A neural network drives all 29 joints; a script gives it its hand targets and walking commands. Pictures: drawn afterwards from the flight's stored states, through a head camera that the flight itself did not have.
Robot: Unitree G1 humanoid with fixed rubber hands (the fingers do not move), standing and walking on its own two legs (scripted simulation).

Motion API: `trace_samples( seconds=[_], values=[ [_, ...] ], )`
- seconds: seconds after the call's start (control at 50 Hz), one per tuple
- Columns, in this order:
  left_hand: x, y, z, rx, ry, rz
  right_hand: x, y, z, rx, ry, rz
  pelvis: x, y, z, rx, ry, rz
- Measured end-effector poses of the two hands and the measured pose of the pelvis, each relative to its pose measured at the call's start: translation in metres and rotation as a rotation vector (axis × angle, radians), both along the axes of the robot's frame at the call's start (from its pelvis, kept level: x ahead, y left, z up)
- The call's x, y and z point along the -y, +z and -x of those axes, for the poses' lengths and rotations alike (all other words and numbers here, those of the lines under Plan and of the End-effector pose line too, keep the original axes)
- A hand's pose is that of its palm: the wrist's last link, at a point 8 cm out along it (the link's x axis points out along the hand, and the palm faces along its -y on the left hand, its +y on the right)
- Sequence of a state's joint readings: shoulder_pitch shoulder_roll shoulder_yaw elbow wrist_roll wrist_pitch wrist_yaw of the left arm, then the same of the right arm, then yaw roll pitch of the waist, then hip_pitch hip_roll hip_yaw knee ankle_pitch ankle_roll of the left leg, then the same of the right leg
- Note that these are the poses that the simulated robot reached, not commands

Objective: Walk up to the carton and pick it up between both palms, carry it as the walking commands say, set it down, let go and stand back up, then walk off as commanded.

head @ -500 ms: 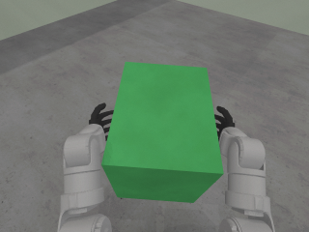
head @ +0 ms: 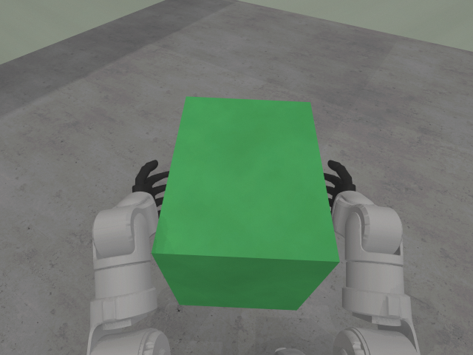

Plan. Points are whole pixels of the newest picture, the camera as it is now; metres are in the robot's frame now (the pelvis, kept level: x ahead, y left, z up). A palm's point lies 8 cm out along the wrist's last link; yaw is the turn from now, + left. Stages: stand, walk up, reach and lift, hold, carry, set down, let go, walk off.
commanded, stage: carry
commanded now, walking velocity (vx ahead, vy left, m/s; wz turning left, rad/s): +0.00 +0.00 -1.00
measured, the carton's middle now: (243, 206) +0.36 +0.01 +0.05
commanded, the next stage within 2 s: none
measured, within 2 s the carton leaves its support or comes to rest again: neither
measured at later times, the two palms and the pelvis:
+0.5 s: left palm (262, 205) +0.35 -0.03 +0.06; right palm (465, 258) +0.25 -0.32 +0.08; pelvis -0.02 -0.05 -0.01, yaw -22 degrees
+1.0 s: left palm (405, 236) +0.29 -0.25 +0.08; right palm out of the picture +0.08 -0.49 +0.06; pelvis -0.06 -0.14 -0.04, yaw -43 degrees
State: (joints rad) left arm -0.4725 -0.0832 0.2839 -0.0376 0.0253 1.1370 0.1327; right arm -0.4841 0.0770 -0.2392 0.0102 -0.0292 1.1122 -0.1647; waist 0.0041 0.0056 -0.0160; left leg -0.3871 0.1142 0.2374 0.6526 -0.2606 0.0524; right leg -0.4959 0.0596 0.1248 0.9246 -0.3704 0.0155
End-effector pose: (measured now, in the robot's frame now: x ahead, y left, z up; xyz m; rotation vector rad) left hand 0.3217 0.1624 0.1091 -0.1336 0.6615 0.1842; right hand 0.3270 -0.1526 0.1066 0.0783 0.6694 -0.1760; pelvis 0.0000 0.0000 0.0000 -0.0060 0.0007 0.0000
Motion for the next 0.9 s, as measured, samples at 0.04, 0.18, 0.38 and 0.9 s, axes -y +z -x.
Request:
trace_samples(
  seconds=[0.04,0.18,0.38,0.9],
  values=[
    [0.018,0.001,-0.008,0.004,-0.043,-0.002,0.018,0.001,0.006,0.005,-0.044,-0.003,0.003,0.000,-0.001,-0.002,-0.045,-0.003],
    [0.091,-0.021,-0.025,-0.003,-0.153,0.016,0.088,-0.019,0.025,-0.001,-0.163,0.005,0.035,-0.018,0.006,-0.039,-0.167,-0.043],
    [0.167,-0.046,-0.029,-0.085,-0.301,-0.052,0.153,-0.060,0.068,-0.080,-0.318,-0.070,0.051,-0.011,0.019,-0.079,-0.312,-0.051],
    [0.348,-0.003,0.005,0.087,-0.623,0.074,0.286,0.001,0.198,0.111,-0.667,0.021,0.117,-0.021,0.041,0.027,-0.671,0.012]
  ],
)
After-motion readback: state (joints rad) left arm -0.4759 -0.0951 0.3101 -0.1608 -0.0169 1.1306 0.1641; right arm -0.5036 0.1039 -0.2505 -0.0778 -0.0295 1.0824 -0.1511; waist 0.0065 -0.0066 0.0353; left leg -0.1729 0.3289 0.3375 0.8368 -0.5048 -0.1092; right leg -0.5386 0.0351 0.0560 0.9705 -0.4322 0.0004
